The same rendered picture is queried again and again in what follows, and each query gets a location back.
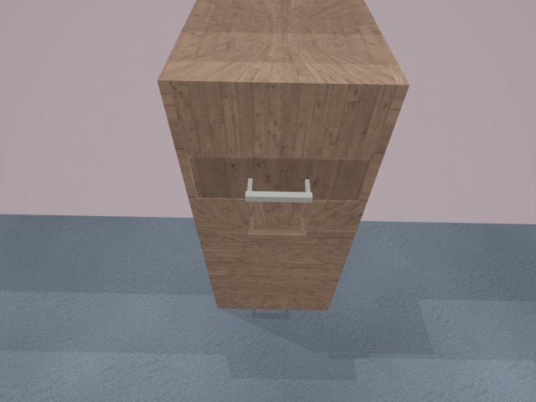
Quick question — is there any cabinet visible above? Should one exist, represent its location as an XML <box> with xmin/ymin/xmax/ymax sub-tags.
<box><xmin>157</xmin><ymin>0</ymin><xmax>410</xmax><ymax>311</ymax></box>

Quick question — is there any drawer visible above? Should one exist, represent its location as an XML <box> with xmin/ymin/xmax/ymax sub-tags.
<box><xmin>189</xmin><ymin>156</ymin><xmax>370</xmax><ymax>201</ymax></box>

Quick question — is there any handle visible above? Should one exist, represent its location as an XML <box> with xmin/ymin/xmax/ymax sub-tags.
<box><xmin>245</xmin><ymin>178</ymin><xmax>312</xmax><ymax>203</ymax></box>
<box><xmin>248</xmin><ymin>229</ymin><xmax>307</xmax><ymax>240</ymax></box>

